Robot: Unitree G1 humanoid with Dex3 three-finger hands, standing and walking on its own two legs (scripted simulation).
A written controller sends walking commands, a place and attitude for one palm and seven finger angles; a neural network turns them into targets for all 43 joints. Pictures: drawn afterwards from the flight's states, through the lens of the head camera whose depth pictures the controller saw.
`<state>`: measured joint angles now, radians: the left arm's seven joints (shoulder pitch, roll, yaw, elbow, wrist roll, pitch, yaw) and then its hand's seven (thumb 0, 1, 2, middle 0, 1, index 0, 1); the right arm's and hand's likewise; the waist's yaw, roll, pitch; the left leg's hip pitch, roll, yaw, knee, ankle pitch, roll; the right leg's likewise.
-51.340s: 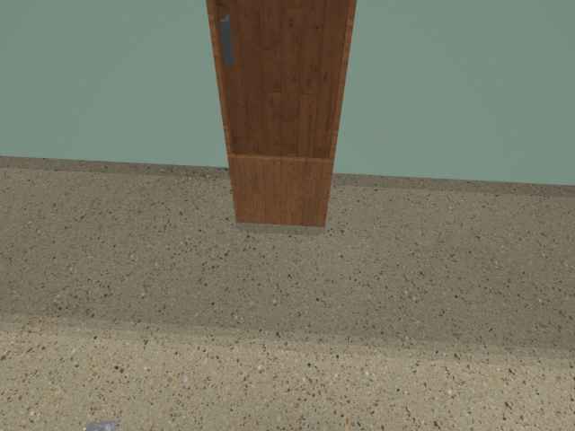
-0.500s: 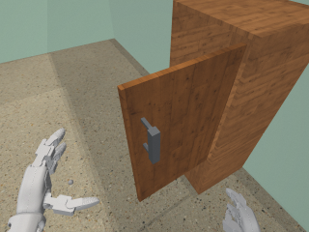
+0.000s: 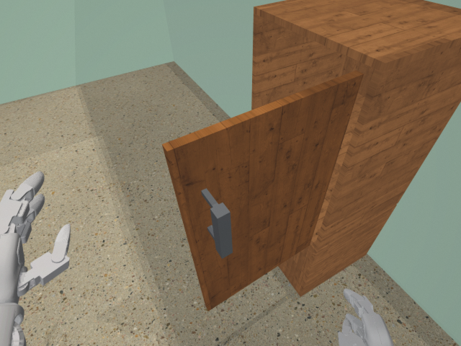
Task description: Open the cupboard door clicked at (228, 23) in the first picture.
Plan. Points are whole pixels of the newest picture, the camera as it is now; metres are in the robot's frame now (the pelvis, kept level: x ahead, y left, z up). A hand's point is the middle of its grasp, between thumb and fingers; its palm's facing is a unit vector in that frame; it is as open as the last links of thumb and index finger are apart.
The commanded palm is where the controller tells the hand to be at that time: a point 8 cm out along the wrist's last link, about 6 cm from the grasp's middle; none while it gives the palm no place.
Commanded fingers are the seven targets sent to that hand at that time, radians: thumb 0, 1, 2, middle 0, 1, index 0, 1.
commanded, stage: draw the hand back to the body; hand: left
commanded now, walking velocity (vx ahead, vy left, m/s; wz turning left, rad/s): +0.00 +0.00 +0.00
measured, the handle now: (215, 223) +0.30 +0.07 +0.08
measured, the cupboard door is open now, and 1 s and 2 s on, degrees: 93 93 93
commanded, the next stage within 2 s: step back with the hand held close in 0.36 s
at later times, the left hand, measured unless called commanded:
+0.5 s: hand (64, 262) +0.17 +0.24 +0.15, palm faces +0.43 -0.81 -0.40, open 7.4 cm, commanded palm +0.13 +0.28 +0.17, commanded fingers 0.00 0.90 0.90 -0.20 -0.30 -0.20 -0.30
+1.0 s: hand (19, 289) +0.13 +0.27 +0.15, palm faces +0.37 -0.77 -0.52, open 7.4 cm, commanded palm +0.08 +0.31 +0.17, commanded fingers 0.00 0.90 0.90 -0.20 -0.30 -0.20 -0.30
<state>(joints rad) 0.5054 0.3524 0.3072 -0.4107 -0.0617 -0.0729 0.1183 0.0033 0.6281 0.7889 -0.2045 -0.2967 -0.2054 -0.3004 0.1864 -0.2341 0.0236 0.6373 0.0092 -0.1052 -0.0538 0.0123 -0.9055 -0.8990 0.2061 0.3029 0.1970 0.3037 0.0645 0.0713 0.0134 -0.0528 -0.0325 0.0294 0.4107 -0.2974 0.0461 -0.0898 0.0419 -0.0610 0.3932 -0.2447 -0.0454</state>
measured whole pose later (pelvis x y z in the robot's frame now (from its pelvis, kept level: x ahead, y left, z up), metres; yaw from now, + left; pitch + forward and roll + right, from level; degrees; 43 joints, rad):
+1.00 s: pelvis -0.07 +0.01 -0.01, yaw -2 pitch +0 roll +0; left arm 0.57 0.44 0.43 -0.50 -0.04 -0.17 0.14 0.01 0.89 0.90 -0.22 -0.30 -0.22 -0.30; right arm 0.20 -0.23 -0.01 0.57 0.02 -0.03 -0.08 0.01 -0.91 -0.90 0.21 0.30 0.20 0.30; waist 0.00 0.00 0.03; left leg -0.28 -0.05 0.07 0.52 -0.24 0.08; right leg -0.33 0.02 -0.03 0.51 -0.17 -0.03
